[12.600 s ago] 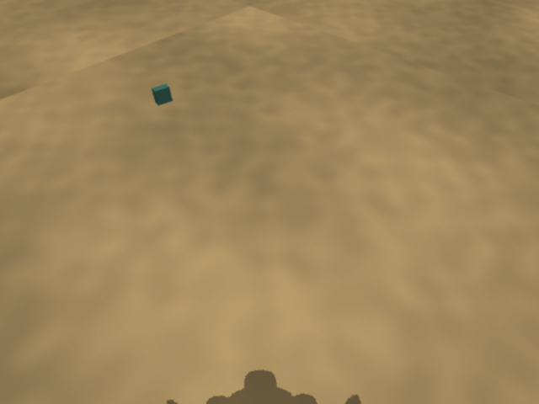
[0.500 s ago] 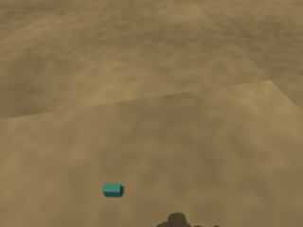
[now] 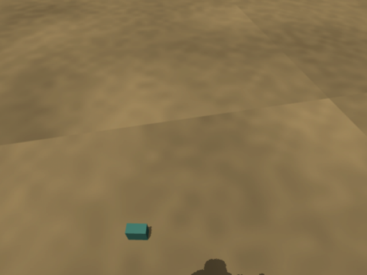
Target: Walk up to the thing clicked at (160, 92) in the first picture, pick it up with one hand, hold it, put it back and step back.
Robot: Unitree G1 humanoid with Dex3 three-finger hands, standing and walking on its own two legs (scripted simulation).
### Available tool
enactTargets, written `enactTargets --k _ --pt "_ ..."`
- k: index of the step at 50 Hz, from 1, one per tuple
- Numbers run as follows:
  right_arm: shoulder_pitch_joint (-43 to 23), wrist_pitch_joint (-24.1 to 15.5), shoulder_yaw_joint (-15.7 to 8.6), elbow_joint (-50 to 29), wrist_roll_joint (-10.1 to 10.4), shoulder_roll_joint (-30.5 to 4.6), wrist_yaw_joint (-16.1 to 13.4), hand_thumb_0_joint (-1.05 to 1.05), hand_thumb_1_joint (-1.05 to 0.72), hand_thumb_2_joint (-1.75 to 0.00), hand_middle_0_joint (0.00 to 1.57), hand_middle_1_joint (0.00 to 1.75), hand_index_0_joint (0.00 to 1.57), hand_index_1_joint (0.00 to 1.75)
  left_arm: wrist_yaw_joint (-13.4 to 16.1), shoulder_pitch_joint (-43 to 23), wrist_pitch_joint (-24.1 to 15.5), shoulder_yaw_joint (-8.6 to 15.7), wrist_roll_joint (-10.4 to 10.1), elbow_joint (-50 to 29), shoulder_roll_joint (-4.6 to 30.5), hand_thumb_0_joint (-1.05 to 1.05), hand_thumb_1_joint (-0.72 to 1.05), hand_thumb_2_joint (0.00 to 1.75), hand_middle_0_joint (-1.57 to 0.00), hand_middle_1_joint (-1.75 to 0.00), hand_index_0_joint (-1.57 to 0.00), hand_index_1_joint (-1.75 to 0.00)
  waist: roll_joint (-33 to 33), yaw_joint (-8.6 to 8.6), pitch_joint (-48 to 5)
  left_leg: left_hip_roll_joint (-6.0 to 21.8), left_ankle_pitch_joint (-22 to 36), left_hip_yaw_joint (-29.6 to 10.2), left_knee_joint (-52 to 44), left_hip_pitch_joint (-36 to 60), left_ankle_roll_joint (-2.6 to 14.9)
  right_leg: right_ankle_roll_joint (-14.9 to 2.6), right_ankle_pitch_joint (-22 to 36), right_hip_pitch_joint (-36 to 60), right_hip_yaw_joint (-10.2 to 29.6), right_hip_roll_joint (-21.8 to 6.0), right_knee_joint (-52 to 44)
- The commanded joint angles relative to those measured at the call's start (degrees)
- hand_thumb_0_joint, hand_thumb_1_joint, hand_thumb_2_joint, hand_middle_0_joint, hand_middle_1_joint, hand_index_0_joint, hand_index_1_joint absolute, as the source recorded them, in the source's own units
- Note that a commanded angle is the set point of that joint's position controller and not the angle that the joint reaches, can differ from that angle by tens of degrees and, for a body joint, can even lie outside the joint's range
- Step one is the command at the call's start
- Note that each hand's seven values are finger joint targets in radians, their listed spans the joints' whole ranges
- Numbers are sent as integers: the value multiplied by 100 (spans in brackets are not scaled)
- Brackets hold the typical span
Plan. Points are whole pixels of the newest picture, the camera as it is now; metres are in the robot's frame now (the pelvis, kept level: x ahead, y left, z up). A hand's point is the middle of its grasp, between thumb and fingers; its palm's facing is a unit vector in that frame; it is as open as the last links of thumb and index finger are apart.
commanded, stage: stand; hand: left
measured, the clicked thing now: (137, 231) +0.45 +0.23 -0.73
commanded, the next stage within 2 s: walk up in 0.14 s
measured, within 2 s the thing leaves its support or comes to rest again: neither
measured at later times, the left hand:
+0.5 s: hand out of the picture +0.09 +0.25 -0.16, palm faces -0.04 -0.94 -0.33, open 7.4 cm
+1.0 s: hand out of the picture +0.14 +0.24 -0.16, palm faces -0.08 -0.94 -0.35, open 7.4 cm
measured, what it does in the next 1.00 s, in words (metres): stands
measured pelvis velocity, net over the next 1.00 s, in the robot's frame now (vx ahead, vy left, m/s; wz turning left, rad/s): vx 0.03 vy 0.00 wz -0.08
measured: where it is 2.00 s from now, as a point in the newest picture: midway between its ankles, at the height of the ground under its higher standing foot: outside the picture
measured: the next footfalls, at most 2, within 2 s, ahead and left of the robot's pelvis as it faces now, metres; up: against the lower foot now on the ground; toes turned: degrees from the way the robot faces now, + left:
none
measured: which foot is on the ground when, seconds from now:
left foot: down 0.00-1.00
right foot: down 0.00-1.00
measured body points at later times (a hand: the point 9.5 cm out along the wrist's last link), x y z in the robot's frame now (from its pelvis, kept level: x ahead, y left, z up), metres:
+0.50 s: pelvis +0.02 +0.00 -0.01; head +0.03 +0.00 +0.44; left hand +0.09 +0.30 -0.14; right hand +0.07 -0.30 -0.13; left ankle -0.02 +0.13 -0.75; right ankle -0.01 -0.12 -0.75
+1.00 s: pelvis +0.03 +0.00 -0.01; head +0.03 +0.00 +0.44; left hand +0.15 +0.29 -0.13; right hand +0.08 -0.31 -0.14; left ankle -0.02 +0.13 -0.75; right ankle -0.01 -0.12 -0.75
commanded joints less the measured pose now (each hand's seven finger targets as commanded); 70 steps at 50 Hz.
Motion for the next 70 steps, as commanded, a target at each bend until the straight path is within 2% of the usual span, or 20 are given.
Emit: enactTargets --k 1,6,7,8,11,13,20,24,32,36,40,41,46,49,53,55,59,65,67,70 --pt "-199 -105 -227 -319 -21 -1217 -84 0 -90 -90 20 30 20 30 104 -189 -134 233 9 -325 1246 0 90 90 -20 -30 -20 -30 14 -17 -332 660 996 -432 -166 54 201 -109 1195 -60 515 -757 -210" --pt "-214 -103 -236 -325 -14 -1244 -83 0 -90 -90 20 30 20 30 100 -173 -126 243 2 -324 1244 0 90 90 -20 -30 -20 -30 67 -6 -295 662 867 -444 -202 40 216 -116 1019 -81 519 -737 -234" --pt "-76 -150 -337 -449 -104 -1273 -60 0 -90 -90 20 30 20 30 58 -58 -123 374 34 -397 1263 0 90 90 -20 -30 -20 -30 -34 0 -496 504 277 -256 -100 191 327 -159 424 -47 495 -531 -196" --pt "-43 -152 -345 -448 -122 -1240 -53 0 -90 -90 20 30 20 30 42 -115 -114 380 48 -390 1269 0 90 90 -20 -30 -20 -30 -123 -7 -351 447 -44 -229 -46 93 344 -176 59 -199 580 -549 -248" --pt "19 -157 -372 -519 -147 -1216 -47 0 -90 -90 20 30 20 30 25 -150 -105 420 71 -501 1233 0 90 90 -20 -30 -20 -30 -90 -25 15 454 -522 -261 -61 -205 389 -246 -372 -505 724 -578 -260" --pt "38 -184 -389 -569 -139 -1222 -52 0 -90 -90 20 30 20 30 22 -87 -106 444 64 -515 1204 0 90 90 -20 -30 -20 -30 46 -12 144 525 -346 -362 -105 -296 409 -256 -151 -551 672 -514 -97" --pt "141 -208 -402 -756 -86 -1233 -80 0 -90 -90 20 30 20 30 44 65 -139 427 12 -641 1201 0 90 90 -20 -30 -20 -30 80 -17 -383 558 961 -208 216 159 369 -268 1392 -145 670 -527 243" --pt "205 -177 -445 -818 -68 -1268 -104 0 -90 -90 20 30 20 30 71 45 -115 437 11 -708 1204 0 90 90 -20 -30 -20 -30 59 -56 -458 607 1415 -152 376 215 390 -300 1730 -72 589 -501 454" --pt "141 -128 -480 -921 -59 -1248 -112 0 -90 -90 20 30 20 30 92 -7 -88 431 -15 -815 1200 0 90 90 -20 -30 -20 -30 34 -57 -253 573 1333 -30 487 159 385 -333 1804 -188 635 -463 573" --pt "156 -127 -496 -926 -55 -1255 -115 0 -90 -90 20 30 20 30 100 -39 -85 435 -11 -880 1174 0 90 90 -20 -30 -20 -30 40 -78 -406 617 1700 20 553 314 383 -368 2080 -152 641 -471 702" --pt "134 -118 -513 -946 -54 -1265 -116 0 -90 -90 20 30 20 30 96 -124 -75 437 -11 -937 1160 0 90 90 -20 -30 -20 -30 88 -100 -353 649 1696 45 528 285 375 -375 2020 -161 647 -448 769" --pt "56 -116 -503 -966 -53 -1247 -111 0 -90 -90 20 30 20 30 99 -43 -74 444 -26 -917 1171 0 90 90 -20 -30 -20 -30 79 -39 -337 632 1587 82 557 344 383 -362 2005 -220 612 -432 755" --pt "-5 -101 -497 -1012 -73 -1217 -87 0 -90 -90 20 30 20 30 97 -139 -88 448 4 -976 1266 0 90 90 -20 -30 -20 -30 -134 -77 -230 491 870 196 629 126 326 -461 1677 -232 954 -562 521" --pt "-45 -116 -487 -1009 -77 -1185 -67 0 -90 -90 20 30 20 30 97 -112 -102 464 -1 -962 1300 0 90 90 -20 -30 -20 -30 -225 -48 -243 462 704 206 636 197 326 -476 1655 -288 1023 -587 460" --pt "79 -142 -497 -950 -74 -1231 -67 0 -90 -90 20 30 20 30 91 -225 -105 449 -16 -1003 1235 0 90 90 -20 -30 -20 -30 -74 -111 -302 582 1086 140 470 405 342 -396 1693 -392 861 -447 609" --pt "100 -148 -496 -930 -60 -1260 -74 0 -90 -90 20 30 20 30 85 -140 -101 435 -27 -991 1194 0 90 90 -20 -30 -20 -30 68 -71 -384 666 1274 94 451 566 401 -370 1696 -456 764 -378 734" --pt "11 -120 -532 -959 -52 -1306 -78 0 -90 -90 20 30 20 30 85 -59 -85 437 -7 -950 1189 0 90 90 -20 -30 -20 -30 140 -65 -342 713 1014 122 518 479 476 -366 1591 -470 674 -318 826" --pt "8 -101 -494 -1002 -52 -1158 -62 0 -90 -90 20 30 20 30 93 -47 -118 458 3 -999 1341 0 90 90 -20 -30 -20 -30 -219 -68 -267 433 521 261 808 123 328 -588 1600 -358 1270 -634 514" --pt "11 -109 -488 -993 -60 -1142 -51 0 -90 -90 20 30 20 30 97 -71 -119 448 -1 -992 1351 0 90 90 -20 -30 -20 -30 -307 -59 -206 397 293 233 740 233 326 -588 1471 -507 1339 -656 418" --pt "196 -140 -506 -911 -67 -1212 -54 0 -90 -90 20 30 20 30 86 -250 -110 426 -11 -1036 1275 0 90 90 -20 -30 -20 -30 -168 -169 -211 563 658 119 460 456 369 -461 1476 -685 1097 -471 612"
